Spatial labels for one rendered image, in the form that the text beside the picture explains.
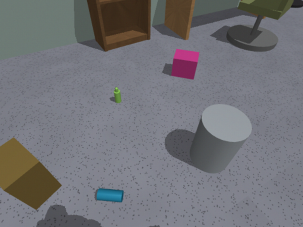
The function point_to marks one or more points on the office chair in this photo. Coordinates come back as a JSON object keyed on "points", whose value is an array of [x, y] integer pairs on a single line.
{"points": [[255, 38]]}

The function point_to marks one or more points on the bookshelf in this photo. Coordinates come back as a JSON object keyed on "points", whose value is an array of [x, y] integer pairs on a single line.
{"points": [[117, 23]]}

